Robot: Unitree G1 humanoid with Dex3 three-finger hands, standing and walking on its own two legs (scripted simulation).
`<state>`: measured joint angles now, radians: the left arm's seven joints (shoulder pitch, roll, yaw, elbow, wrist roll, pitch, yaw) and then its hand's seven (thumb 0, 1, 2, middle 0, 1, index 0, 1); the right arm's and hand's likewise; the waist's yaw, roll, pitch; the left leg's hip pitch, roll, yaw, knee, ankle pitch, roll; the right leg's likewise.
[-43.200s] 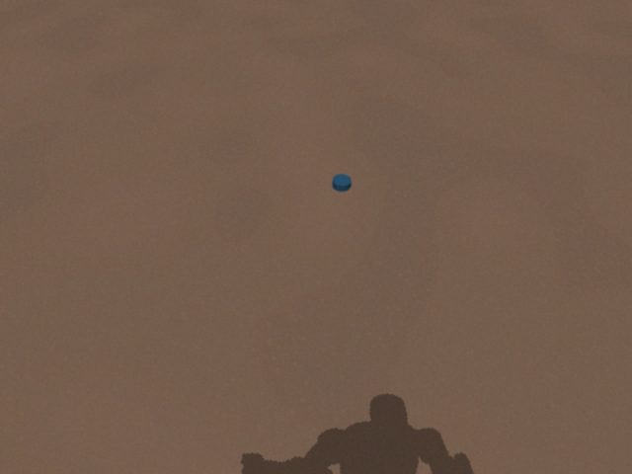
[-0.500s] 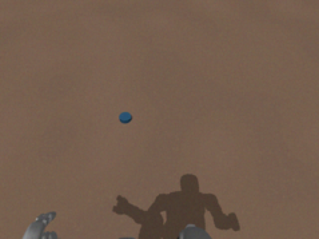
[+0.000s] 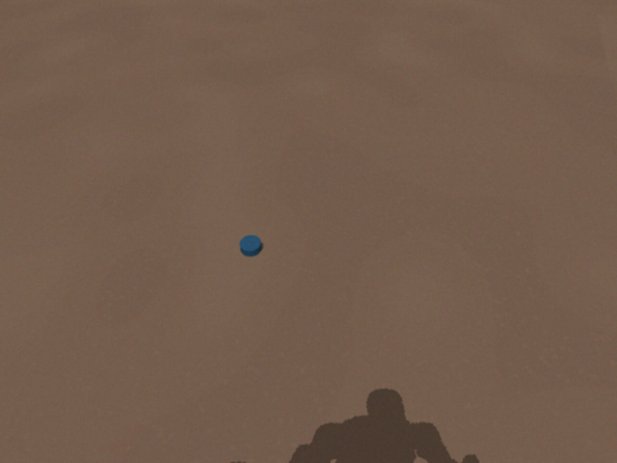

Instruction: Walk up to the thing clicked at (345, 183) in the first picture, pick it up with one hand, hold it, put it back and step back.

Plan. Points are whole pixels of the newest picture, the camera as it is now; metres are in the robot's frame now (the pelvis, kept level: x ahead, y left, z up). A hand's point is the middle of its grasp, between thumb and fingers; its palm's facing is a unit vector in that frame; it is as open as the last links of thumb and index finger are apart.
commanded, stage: step back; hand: left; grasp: from above
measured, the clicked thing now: (250, 245) +1.09 +0.30 -0.74
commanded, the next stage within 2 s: stand in 0.84 s
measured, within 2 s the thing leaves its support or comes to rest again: neither
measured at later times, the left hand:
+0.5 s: hand out of the picture +0.08 +0.27 -0.14, palm faces +0.06 -0.93 -0.37, open 7.4 cm
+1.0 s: hand out of the picture +0.15 +0.26 -0.14, palm faces +0.01 -0.94 -0.34, open 7.4 cm
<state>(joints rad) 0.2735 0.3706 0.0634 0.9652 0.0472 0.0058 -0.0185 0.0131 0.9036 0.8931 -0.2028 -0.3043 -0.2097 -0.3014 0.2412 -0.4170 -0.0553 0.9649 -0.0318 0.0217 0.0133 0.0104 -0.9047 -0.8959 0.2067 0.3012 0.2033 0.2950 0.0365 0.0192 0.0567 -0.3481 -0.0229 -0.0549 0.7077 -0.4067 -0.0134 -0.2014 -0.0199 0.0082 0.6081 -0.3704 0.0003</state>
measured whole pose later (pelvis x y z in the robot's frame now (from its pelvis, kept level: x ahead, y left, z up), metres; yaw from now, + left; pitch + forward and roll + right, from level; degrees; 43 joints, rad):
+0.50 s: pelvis +0.03 +0.00 +0.00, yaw +3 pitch -3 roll -1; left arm 0.19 0.37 0.05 0.99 0.03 -0.03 -0.02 0.01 0.90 0.89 -0.20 -0.30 -0.21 -0.30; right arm 0.22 -0.39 -0.06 1.02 -0.03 -0.01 0.02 0.01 -0.90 -0.90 0.21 0.30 0.20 0.30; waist 0.03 0.01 0.07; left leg -0.34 0.01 -0.01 0.63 -0.33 0.00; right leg -0.16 -0.04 -0.07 0.56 -0.34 0.01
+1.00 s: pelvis +0.07 +0.01 +0.01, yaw +1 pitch -3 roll +0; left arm 0.09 0.35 0.00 1.09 0.00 -0.02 0.00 0.01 0.91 0.89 -0.20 -0.30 -0.21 -0.30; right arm 0.03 -0.34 -0.01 1.10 -0.01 -0.02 0.01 0.01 -0.90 -0.90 0.21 0.30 0.21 0.30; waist 0.01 0.01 0.07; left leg -0.19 0.02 0.03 0.44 -0.20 0.00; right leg -0.10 -0.02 0.00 0.42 -0.28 0.02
